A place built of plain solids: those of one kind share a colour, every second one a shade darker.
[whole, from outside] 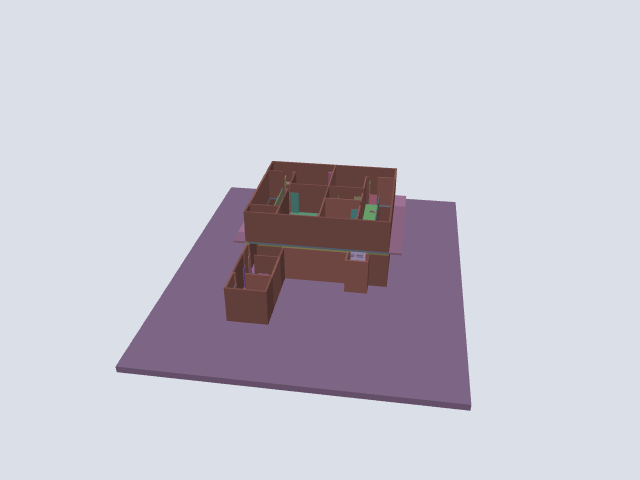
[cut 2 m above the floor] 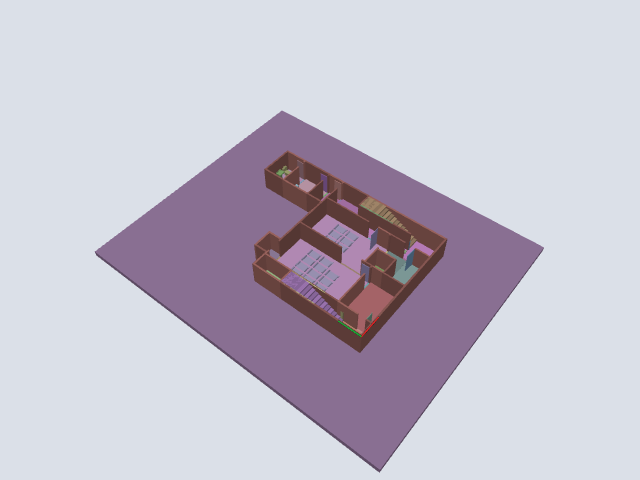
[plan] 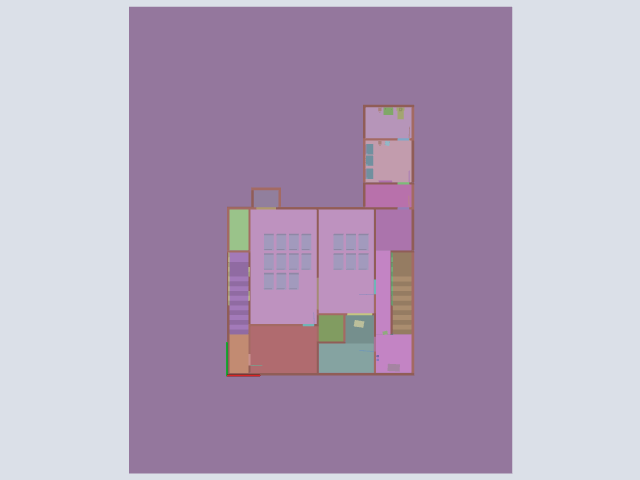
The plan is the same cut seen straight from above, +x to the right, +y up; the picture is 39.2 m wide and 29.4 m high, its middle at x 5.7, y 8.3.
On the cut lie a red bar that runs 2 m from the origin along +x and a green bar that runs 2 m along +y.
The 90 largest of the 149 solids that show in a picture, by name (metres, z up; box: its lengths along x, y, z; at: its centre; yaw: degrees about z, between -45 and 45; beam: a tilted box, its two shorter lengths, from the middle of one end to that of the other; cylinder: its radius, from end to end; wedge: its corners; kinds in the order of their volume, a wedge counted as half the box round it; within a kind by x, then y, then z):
{
 "under_1": {"box": [23.47, 28.59, 0.5], "at": [5.74, 8.29, -0.47]},
 "women_stair_1": {"box": [1.16, 5.01, 0.47], "at": [0.74, 5.03, -0.07]},
 "women_stair_2": {"box": [1.16, 4.72, 0.63], "at": [0.74, 5.17, 0.02]},
 "women_stair_3": {"box": [1.16, 4.42, 0.8], "at": [0.74, 5.32, 0.1]},
 "women_stair_4": {"box": [1.16, 4.13, 0.97], "at": [0.74, 5.47, 0.18]},
 "women_stair_5": {"box": [1.16, 3.83, 1.13], "at": [0.74, 5.62, 0.27]},
 "women_stair_6": {"box": [1.16, 3.54, 1.3], "at": [0.74, 5.76, 0.35]},
 "women_stair_7": {"box": [1.16, 3.25, 1.47], "at": [0.74, 5.91, 0.43]},
 "women_stair_8": {"box": [1.16, 2.95, 1.63], "at": [0.74, 6.06, 0.52]},
 "women_stair_9": {"box": [1.16, 2.65, 1.8], "at": [0.74, 6.21, 0.6]},
 "women_stair_10": {"box": [1.16, 2.36, 1.97], "at": [0.74, 6.36, 0.68]},
 "women_stair_11": {"box": [1.16, 2.06, 2.13], "at": [0.74, 6.5, 0.77]},
 "women_stair_12": {"box": [1.16, 1.77, 2.3], "at": [0.74, 6.65, 0.85]},
 "women_stair_13": {"box": [1.16, 1.48, 2.47], "at": [0.74, 6.8, 0.93]},
 "women_stair_14": {"box": [1.16, 1.18, 2.63], "at": [0.74, 6.95, 1.02]},
 "women_stair_15": {"box": [1.16, 0.89, 2.8], "at": [0.74, 7.09, 1.1]},
 "women_stair_16": {"box": [1.16, 0.59, 2.97], "at": [0.74, 7.24, 1.18]},
 "wall_1": {"box": [0.16, 7.38, 3.0], "at": [0.08, 3.85, 1.2]},
 "wall_2": {"box": [0.16, 7.95, 2.67], "at": [0.08, 6.2, 4.34]},
 "wall_3": {"box": [0.16, 2.51, 3.0], "at": [0.08, 8.92, 1.2]},
 "wall_4": {"box": [1.8, 0.13, 3.0], "at": [0.9, 10.23, 1.2]},
 "wall_5": {"box": [0.13, 1.7, 3.0], "at": [1.39, 2.17, 1.2]},
 "wall_6": {"box": [0.13, 4.39, 3.0], "at": [1.39, 5.34, 1.2]},
 "wall_7": {"box": [0.13, 2.51, 3.0], "at": [1.39, 8.92, 1.2]},
 "wall_8": {"box": [1.82, 0.16, 3.0], "at": [2.4, 11.43, 1.2]},
 "wall_9": {"box": [0.13, 2.29, 2.67], "at": [2.58, 3.37, 4.34]},
 "wall_10": {"box": [0.13, 2.34, 2.67], "at": [2.58, 9.0, 4.34]},
 "wall_11": {"box": [3.32, 0.13, 3.0], "at": [2.98, 3.08, 1.2]},
 "wall_12": {"box": [3.11, 0.13, 2.67], "at": [4.08, 6.91, 4.34]},
 "wall_13": {"box": [0.13, 1.8, 3.0], "at": [5.57, 1.06, 1.2]},
 "wall_14": {"box": [0.13, 4.35, 2.67], "at": [5.57, 2.33, 4.34]},
 "wall_15": {"box": [0.13, 4.18, 3.0], "at": [5.57, 8.08, 1.2]},
 "wall_16": {"box": [0.13, 3.2, 2.67], "at": [5.57, 8.57, 4.34]},
 "wall_17": {"box": [11.47, 0.16, 5.97], "at": [5.74, 0.08, 2.69]},
 "wall_18": {"box": [6.43, 0.13, 2.67], "at": [5.74, 4.58, 4.34]},
 "wall_19": {"box": [11.47, 0.16, 2.67], "at": [5.74, 10.25, 4.34]},
 "wall_20": {"box": [1.76, 0.13, 3.0], "at": [6.38, 2.02, 1.2]},
 "wall_21": {"box": [1.87, 0.13, 3.0], "at": [6.43, 3.75, 1.2]},
 "wall_22": {"box": [7.45, 0.13, 3.0], "at": [6.72, 10.23, 1.2]},
 "wall_23": {"box": [0.16, 1.37, 3.0], "at": [8.41, 11.02, 1.2]},
 "wall_24": {"box": [0.16, 2.57, 3.0], "at": [8.41, 13.12, 1.2]},
 "wall_25": {"box": [0.16, 1.9, 3.0], "at": [8.41, 15.48, 1.2]},
 "wall_26": {"box": [0.13, 2.29, 2.67], "at": [8.88, 3.37, 4.34]},
 "wall_27": {"box": [0.13, 3.34, 2.67], "at": [8.88, 7.17, 4.34]},
 "wall_28": {"box": [0.13, 4.29, 3.0], "at": [9.06, 8.02, 1.2]},
 "wall_29": {"box": [2.12, 0.13, 3.0], "at": [9.39, 11.77, 1.2]},
 "wall_30": {"box": [2.12, 0.13, 3.0], "at": [9.39, 14.46, 1.2]},
 "wall_31": {"box": [3.14, 0.16, 3.0], "at": [9.9, 16.51, 1.2]},
 "wall_32": {"box": [0.13, 5.02, 3.0], "at": [10.09, 5.03, 1.2]},
 "wall_33": {"box": [2.65, 0.13, 2.67], "at": [10.14, 8.9, 4.34]},
 "wall_34": {"box": [0.16, 7.38, 3.0], "at": [11.39, 3.85, 1.2]},
 "wall_35": {"box": [0.16, 6.62, 2.67], "at": [11.39, 5.53, 4.34]},
 "wall_36": {"box": [0.16, 2.51, 3.0], "at": [11.39, 8.92, 1.2]},
 "wall_37": {"box": [0.16, 1.4, 3.0], "at": [11.39, 11.0, 1.2]},
 "wall_38": {"box": [0.16, 2.57, 3.0], "at": [11.39, 13.12, 1.2]},
 "wall_39": {"box": [0.16, 1.9, 3.0], "at": [11.39, 15.48, 1.2]},
 "men_stair_1": {"box": [1.16, 5.01, 0.47], "at": [10.73, 5.03, -0.07]},
 "men_stair_2": {"box": [1.16, 4.72, 0.63], "at": [10.73, 5.17, 0.02]},
 "men_stair_3": {"box": [1.16, 4.42, 0.8], "at": [10.73, 5.32, 0.1]},
 "men_stair_4": {"box": [1.16, 4.13, 0.97], "at": [10.73, 5.47, 0.18]},
 "men_stair_5": {"box": [1.16, 3.83, 1.13], "at": [10.73, 5.62, 0.27]},
 "men_stair_6": {"box": [1.16, 3.54, 1.3], "at": [10.73, 5.76, 0.35]},
 "men_stair_7": {"box": [1.16, 3.25, 1.47], "at": [10.73, 5.91, 0.43]},
 "men_stair_8": {"box": [1.16, 2.95, 1.63], "at": [10.73, 6.06, 0.52]},
 "men_stair_9": {"box": [1.16, 2.65, 1.8], "at": [10.73, 6.21, 0.6]},
 "men_stair_10": {"box": [1.16, 2.36, 1.97], "at": [10.73, 6.36, 0.68]},
 "men_stair_11": {"box": [1.16, 2.06, 2.13], "at": [10.73, 6.5, 0.77]},
 "men_stair_12": {"box": [1.16, 1.77, 2.3], "at": [10.73, 6.65, 0.85]},
 "men_stair_13": {"box": [1.16, 1.48, 2.47], "at": [10.73, 6.8, 0.93]},
 "men_stair_14": {"box": [1.16, 1.18, 2.63], "at": [10.73, 6.95, 1.02]},
 "men_stair_15": {"box": [1.16, 0.59, 2.97], "at": [10.73, 7.24, 1.18]},
 "floor_prayer_hall_1": {"box": [4.05, 7.02, 0.64], "at": [3.48, 6.66, -0.32]},
 "floor_prayer_hall_2": {"box": [3.37, 6.35, 0.64], "at": [7.32, 7.0, -0.32]},
 "floor_men_hall_1": {"box": [0.89, 5.15, 0.64], "at": [9.57, 5.09, -0.32]},
 "floor_men_hall_2": {"box": [2.18, 2.36, 0.64], "at": [10.22, 1.34, -0.32]},
 "floor_men_hall_3": {"box": [2.18, 2.51, 0.64], "at": [10.22, 8.92, -0.32]},
 "floor_women_lobby_1": {"box": [4.05, 2.86, 0.64], "at": [3.48, 1.59, -0.32]},
 "floor_shoe_room_1": {"box": [3.37, 1.8, 0.64], "at": [7.32, 1.06, -0.32]},
 "floor_shoe_room_2": {"box": [1.74, 1.73, 0.64], "at": [8.13, 2.83, -0.32]},
 "floor_ablutions_1": {"box": [2.82, 2.57, 0.5], "at": [9.9, 13.12, -0.39]},
 "upper_floor_classroom_1": {"box": [3.19, 5.53, 0.16], "at": [7.22, 7.41, 2.92]},
 "floor_men_wc_1": {"box": [2.82, 1.9, 0.5], "at": [9.9, 15.48, -0.39]},
 "floor_wudu_lobby_1": {"box": [2.82, 1.4, 0.5], "at": [9.9, 11.0, -0.39]},
 "floor_stair_cupboard_1": {"box": [1.16, 2.51, 0.64], "at": [0.74, 8.92, -0.32]},
 "floor_women_hall_1": {"box": [1.16, 2.36, 0.64], "at": [0.74, 1.34, -0.32]},
 "upper_floor_women_prayer_1": {"box": [5.34, 1.93, 0.16], "at": [2.83, 1.12, 2.92]},
 "floor_hall_store_1": {"box": [1.5, 1.6, 0.64], "at": [6.38, 2.89, -0.32]},
 "upper_floor_next_1": {"box": [1.0, 7.95, 0.16], "at": [-0.5, 6.2, 2.92]},
 "upper_floor_landing_1": {"box": [1.2, 5.32, 0.16], "at": [1.92, 4.88, 2.92]},
 "floor_mihrab_1": {"box": [1.5, 1.05, 0.64], "at": [2.4, 10.82, -0.32]}
}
